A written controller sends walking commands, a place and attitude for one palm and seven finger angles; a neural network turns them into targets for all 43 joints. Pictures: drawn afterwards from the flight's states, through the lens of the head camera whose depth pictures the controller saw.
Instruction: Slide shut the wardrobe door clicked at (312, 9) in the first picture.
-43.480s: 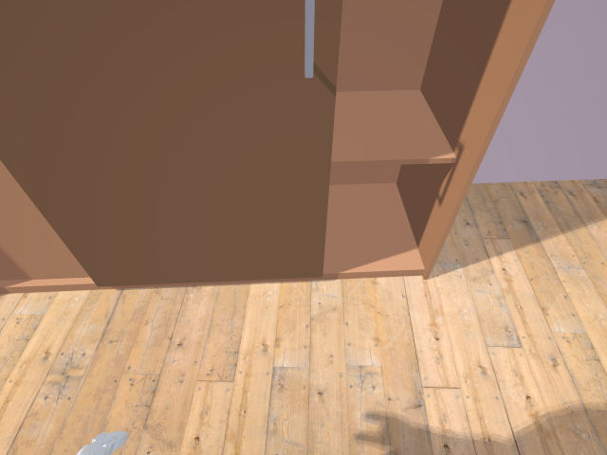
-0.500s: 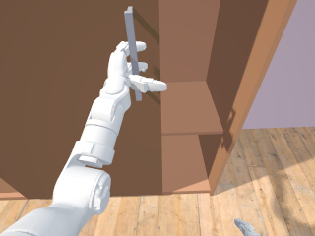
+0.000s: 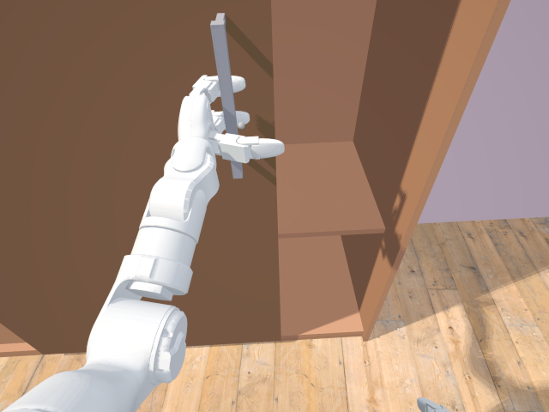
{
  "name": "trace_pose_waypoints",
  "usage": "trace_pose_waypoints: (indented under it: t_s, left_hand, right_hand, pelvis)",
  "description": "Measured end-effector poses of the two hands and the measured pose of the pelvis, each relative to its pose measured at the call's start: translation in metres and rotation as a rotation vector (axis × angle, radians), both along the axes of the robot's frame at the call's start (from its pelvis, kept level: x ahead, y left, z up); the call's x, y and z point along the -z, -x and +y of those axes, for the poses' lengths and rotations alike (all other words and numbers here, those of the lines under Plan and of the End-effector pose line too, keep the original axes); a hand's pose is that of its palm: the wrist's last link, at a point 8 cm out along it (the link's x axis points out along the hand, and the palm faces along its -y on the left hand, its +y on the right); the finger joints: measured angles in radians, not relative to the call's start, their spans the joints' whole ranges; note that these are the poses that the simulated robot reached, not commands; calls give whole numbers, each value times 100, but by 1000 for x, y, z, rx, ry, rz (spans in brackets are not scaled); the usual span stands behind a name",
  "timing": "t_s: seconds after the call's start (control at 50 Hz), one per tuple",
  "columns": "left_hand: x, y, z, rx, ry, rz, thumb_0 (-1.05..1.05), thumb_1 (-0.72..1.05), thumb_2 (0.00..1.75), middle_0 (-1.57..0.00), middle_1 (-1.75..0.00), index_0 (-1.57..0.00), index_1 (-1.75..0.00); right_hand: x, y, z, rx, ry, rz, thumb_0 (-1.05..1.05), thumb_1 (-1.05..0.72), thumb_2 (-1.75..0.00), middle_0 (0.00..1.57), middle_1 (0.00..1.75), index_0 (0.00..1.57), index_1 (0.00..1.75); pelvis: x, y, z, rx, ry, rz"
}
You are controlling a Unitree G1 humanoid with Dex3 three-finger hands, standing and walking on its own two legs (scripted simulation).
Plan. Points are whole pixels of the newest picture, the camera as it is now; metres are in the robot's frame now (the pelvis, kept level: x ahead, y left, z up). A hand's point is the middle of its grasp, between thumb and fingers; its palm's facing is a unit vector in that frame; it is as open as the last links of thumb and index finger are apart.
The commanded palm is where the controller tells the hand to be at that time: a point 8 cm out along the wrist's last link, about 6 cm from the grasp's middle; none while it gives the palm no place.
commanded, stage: grip the handle and tug to test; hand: left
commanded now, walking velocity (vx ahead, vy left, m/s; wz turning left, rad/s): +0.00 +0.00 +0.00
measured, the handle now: (230, 105) +0.50 +0.08 +0.23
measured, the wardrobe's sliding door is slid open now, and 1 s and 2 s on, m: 0.31 0.31 0.31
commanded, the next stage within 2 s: tug the door sideways, standing still in 1.22 s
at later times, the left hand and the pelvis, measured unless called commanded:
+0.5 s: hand (238, 124) +0.44 +0.06 +0.23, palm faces +0.05 -1.00 +0.02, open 6.0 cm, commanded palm +0.41 +0.11 +0.23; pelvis +0.00 +0.00 +0.00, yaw +0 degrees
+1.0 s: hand (241, 124) +0.44 +0.05 +0.23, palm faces +0.06 -1.00 +0.02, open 5.8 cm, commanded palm +0.39 +0.11 +0.23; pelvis +0.01 +0.00 +0.00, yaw +0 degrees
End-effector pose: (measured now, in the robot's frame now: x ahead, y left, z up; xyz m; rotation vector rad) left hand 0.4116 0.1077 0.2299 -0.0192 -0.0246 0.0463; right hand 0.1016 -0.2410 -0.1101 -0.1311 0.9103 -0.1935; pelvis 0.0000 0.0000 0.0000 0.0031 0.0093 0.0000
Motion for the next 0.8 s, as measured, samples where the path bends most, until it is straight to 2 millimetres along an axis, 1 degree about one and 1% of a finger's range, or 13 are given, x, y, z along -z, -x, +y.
trace_pose_waypoints:
  t_s: [0.12, 0.22, 0.32, 0.46, 0.6, 0.8]
  left_hand:
    - [-3, 3, -1, -2, -3, 1, -1, -13, 45, -34, -125, -31, -123]
    - [-3, 2, 0, -3, 7, 11, -1, 9, 55, -35, -127, -34, -127]
    - [-2, 0, 4, -13, 7, 17, 0, 31, 65, -38, -130, -37, -130]
    - [-1, -2, 6, -18, -8, 4, 0, 63, 78, -40, -134, -38, -134]
    - [-1, -2, 1, -1, -3, 4, 0, 70, 82, -38, -136, -35, -135]
    - [-1, -2, 0, -3, 7, 14, 1, 70, 82, -37, -137, -35, -136]
  right_hand:
    - [-6, -17, 5, -20, -8, -48, 1, -91, -89, 20, 30, 20, 30]
    - [-9, -25, 8, -32, -7, -63, 1, -91, -89, 20, 30, 20, 30]
    - [-9, -26, 8, -34, -1, -52, 1, -91, -89, 20, 30, 20, 30]
    - [-4, -18, 5, -21, -4, -23, 1, -91, -89, 20, 30, 20, 30]
    - [-1, -13, 3, -11, -5, -3, 1, -91, -89, 20, 30, 20, 30]
    - [-4, -19, 2, -16, -3, -16, 1, -91, -89, 20, 30, 20, 30]
  pelvis:
    - [0, 1, 0, -2, 0, -5]
    - [0, 1, 0, -3, -1, -5]
    - [0, 0, -1, -3, 0, -3]
    - [0, -2, 0, -3, -1, 1]
    - [0, -5, 0, -2, -1, 0]
    - [0, -5, -2, -2, -2, -2]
